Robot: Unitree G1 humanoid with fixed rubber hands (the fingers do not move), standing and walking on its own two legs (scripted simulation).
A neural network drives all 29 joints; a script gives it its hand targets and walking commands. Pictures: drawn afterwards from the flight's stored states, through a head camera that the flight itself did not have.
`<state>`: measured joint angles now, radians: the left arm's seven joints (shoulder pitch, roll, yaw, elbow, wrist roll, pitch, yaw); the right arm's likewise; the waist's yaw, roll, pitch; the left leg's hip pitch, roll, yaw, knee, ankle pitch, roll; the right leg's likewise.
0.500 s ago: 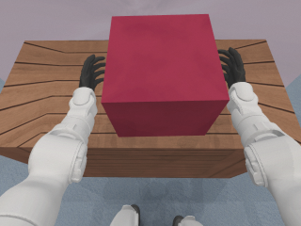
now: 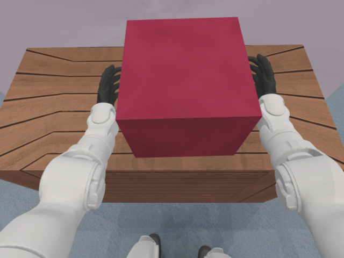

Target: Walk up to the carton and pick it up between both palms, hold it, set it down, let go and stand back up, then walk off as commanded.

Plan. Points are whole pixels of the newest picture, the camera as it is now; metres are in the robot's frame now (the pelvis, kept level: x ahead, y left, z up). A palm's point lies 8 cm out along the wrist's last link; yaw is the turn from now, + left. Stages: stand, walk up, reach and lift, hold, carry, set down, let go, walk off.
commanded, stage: reach and lift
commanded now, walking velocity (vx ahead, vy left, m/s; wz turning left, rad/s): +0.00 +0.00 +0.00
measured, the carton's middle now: (183, 91) +0.51 +0.03 +0.01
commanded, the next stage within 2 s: none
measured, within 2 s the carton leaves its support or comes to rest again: neither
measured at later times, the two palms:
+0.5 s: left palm (108, 102) +0.45 +0.20 +0.04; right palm (265, 94) +0.47 -0.16 +0.06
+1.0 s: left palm (109, 102) +0.45 +0.20 +0.03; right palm (264, 97) +0.47 -0.16 +0.05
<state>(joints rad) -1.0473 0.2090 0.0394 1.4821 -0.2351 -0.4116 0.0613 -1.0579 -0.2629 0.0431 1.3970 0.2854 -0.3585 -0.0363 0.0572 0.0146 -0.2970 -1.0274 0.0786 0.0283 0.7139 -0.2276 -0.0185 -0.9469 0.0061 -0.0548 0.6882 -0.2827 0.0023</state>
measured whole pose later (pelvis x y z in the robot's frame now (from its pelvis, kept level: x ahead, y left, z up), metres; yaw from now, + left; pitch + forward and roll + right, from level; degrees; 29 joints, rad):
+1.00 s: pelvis +0.03 +0.01 +0.03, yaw +0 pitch +25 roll -1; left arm -0.87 0.15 0.37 1.42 0.08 -0.61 0.05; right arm -0.88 -0.13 -0.49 1.32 -0.27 -0.58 -0.01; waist 0.02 0.01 -0.16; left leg -0.71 0.05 0.06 0.46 -0.17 -0.01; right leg -0.63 -0.01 -0.04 0.41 -0.21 0.01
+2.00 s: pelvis +0.02 +0.01 +0.03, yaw +1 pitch +25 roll -2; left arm -0.78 0.14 0.10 1.44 -0.17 -0.63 0.09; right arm -0.82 -0.17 -0.14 1.37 -0.05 -0.60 -0.09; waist 0.02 0.05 -0.26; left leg -0.77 0.07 0.03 0.49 -0.16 -0.01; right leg -0.67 0.00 -0.07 0.42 -0.19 0.01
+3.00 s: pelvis +0.01 +0.01 +0.05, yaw +3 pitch +3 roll -1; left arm -0.55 0.09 0.18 0.59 0.04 0.17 0.08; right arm -0.60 -0.16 -0.07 0.73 0.17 0.04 -0.09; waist -0.01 -0.01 -0.09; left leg -0.24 0.03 0.03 0.30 -0.11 -0.01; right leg -0.13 -0.02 -0.07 0.23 -0.15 0.01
